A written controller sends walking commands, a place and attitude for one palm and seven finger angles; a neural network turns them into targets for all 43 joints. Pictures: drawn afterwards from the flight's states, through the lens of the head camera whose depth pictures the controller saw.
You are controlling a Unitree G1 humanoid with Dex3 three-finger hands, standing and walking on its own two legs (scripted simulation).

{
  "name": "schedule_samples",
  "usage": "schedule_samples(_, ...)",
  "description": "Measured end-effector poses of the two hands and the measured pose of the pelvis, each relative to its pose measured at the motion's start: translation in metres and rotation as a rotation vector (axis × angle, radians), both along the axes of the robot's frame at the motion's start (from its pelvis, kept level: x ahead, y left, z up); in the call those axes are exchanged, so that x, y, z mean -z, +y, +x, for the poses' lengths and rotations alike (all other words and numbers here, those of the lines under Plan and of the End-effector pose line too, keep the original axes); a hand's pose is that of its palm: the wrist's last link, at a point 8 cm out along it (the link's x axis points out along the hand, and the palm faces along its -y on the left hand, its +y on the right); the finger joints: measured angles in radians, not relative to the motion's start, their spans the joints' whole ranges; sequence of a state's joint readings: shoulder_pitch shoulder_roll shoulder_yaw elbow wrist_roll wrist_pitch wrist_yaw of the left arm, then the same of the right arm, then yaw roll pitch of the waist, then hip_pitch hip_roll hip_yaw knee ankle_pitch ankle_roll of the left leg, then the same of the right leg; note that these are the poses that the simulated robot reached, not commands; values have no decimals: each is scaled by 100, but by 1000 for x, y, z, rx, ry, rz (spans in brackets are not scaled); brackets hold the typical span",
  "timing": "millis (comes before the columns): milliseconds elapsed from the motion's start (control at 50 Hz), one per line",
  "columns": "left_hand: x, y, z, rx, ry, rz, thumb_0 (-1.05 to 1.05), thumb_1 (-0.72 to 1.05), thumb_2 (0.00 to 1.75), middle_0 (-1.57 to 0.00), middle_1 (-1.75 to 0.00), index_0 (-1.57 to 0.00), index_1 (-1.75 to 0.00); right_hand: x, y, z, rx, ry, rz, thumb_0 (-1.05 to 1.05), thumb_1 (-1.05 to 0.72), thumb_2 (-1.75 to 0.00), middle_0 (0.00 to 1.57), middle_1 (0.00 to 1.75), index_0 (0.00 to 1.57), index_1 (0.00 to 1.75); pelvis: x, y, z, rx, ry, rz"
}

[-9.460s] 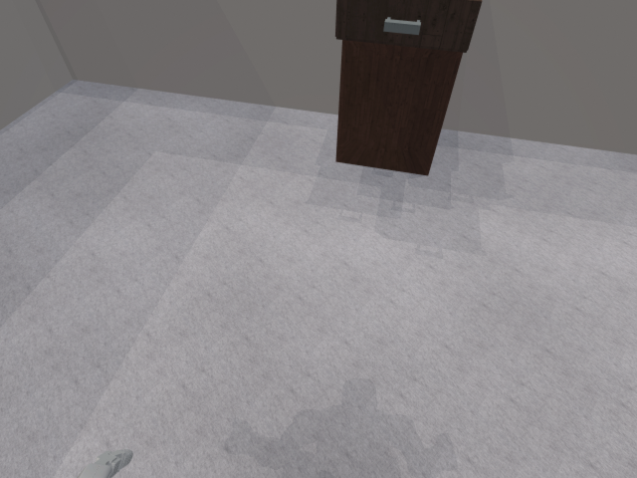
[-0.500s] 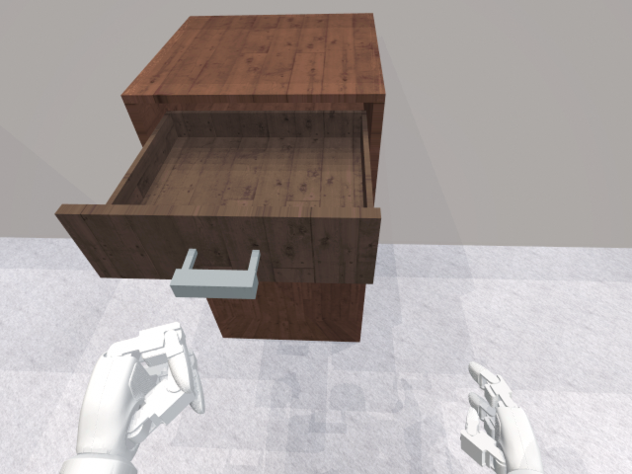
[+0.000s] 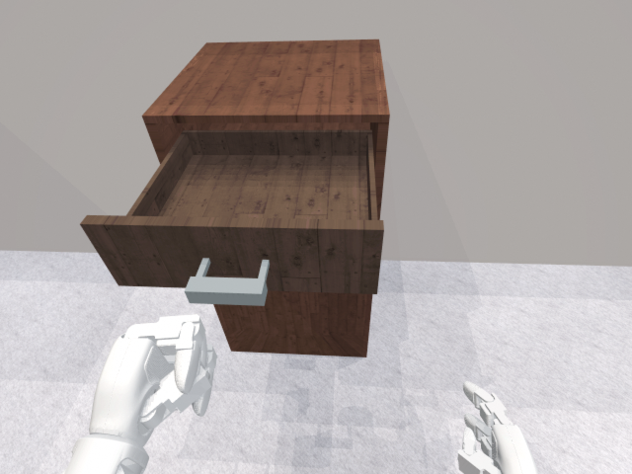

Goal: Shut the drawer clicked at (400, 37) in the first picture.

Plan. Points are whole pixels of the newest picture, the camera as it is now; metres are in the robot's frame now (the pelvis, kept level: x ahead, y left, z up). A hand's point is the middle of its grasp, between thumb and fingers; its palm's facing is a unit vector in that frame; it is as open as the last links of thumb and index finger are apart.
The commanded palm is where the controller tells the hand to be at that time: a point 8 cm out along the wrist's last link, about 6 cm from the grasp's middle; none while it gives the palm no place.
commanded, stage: raise the hand and make a fist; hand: left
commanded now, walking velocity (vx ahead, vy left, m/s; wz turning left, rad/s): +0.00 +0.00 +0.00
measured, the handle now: (231, 278) +0.37 +0.17 +0.06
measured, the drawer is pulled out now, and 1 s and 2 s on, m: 0.30 0.30 0.30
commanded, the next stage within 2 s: bring the fist close to the handle in 0.18 s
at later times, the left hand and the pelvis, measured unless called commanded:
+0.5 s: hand (208, 373) +0.19 +0.13 +0.12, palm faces +0.03 -1.00 -0.05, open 3.3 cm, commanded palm +0.16 +0.18 +0.13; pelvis +0.00 +0.00 +0.00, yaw +0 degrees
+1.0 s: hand (235, 353) +0.23 +0.12 +0.09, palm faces +0.03 -1.00 -0.04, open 3.3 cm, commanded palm +0.21 +0.17 +0.08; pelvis +0.01 +0.00 -0.01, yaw +0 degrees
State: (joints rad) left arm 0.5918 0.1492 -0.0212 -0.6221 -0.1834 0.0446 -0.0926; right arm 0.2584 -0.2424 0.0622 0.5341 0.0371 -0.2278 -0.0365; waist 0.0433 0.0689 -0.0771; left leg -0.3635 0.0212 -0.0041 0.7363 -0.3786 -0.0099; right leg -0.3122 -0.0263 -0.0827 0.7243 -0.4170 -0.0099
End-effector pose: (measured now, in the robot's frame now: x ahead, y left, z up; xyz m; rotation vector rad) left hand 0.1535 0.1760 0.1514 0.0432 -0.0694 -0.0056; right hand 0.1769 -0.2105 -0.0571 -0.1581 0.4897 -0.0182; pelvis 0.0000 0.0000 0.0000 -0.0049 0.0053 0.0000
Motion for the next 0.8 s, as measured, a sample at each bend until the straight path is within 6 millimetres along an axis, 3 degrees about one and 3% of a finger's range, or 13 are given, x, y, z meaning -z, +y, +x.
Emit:
schedule_samples(220,-3,9,-5,-55,-27,29,2,90,90,-140,-160,-140,-160,-2,-11,-7,21,-24,-10,2,-90,-90,20,30,20,30,-1,-4,-4,2,-6,0)
schedule_samples(320,-3,3,-3,-26,-33,16,2,90,90,-140,-160,-140,-160,-2,-9,-4,11,-36,-5,2,-90,-90,20,30,20,30,-1,-4,-3,-1,-8,0)
schedule_samples(480,23,6,12,-25,62,6,2,90,90,-140,-160,-140,-160,-2,-6,0,11,-20,-11,2,-90,-90,21,30,20,30,-2,-4,-1,2,5,3)
schedule_samples(580,28,10,23,-52,42,2,2,90,90,-140,-160,-140,-160,1,-8,0,4,-4,-22,2,-90,-90,21,30,20,30,0,-4,2,1,21,3)
schedule_samples(680,32,0,35,-14,27,-15,2,90,90,-140,-160,-140,-160,6,-10,-1,9,20,-27,2,-90,-90,21,30,20,30,1,-2,5,2,36,3)
schedule_samples(800,52,-5,43,-2,92,-9,2,90,90,-140,-160,-140,-160,13,-14,-5,35,65,-27,2,-90,-90,21,30,20,30,3,-2,9,13,57,10)
